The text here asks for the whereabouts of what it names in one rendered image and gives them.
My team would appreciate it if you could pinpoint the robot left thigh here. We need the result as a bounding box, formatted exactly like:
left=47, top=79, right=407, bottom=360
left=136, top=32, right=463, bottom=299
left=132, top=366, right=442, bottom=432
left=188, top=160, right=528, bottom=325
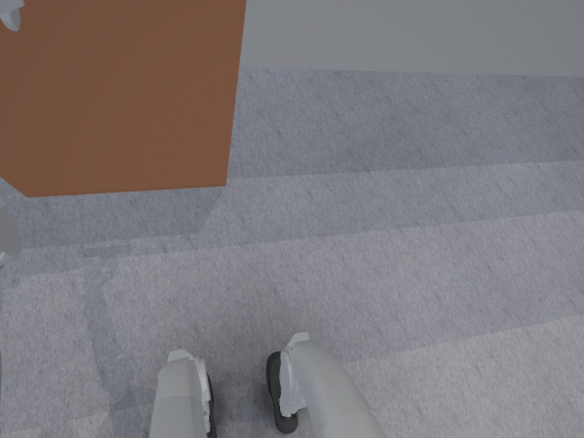
left=149, top=357, right=211, bottom=438

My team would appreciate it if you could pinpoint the cabinet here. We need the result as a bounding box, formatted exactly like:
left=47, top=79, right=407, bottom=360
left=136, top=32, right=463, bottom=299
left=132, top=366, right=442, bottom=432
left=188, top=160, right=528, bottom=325
left=0, top=0, right=246, bottom=198

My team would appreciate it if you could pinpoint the right robot foot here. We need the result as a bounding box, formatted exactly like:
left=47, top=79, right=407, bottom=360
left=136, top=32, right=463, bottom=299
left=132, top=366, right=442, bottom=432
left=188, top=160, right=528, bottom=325
left=266, top=351, right=298, bottom=434

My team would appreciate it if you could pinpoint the robot left hand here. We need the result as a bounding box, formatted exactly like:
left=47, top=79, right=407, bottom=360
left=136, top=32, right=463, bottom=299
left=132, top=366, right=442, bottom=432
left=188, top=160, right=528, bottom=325
left=0, top=0, right=25, bottom=32

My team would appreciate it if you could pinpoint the left robot upper arm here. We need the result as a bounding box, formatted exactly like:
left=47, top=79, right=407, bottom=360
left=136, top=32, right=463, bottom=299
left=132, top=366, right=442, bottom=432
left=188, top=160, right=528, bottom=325
left=0, top=205, right=21, bottom=435

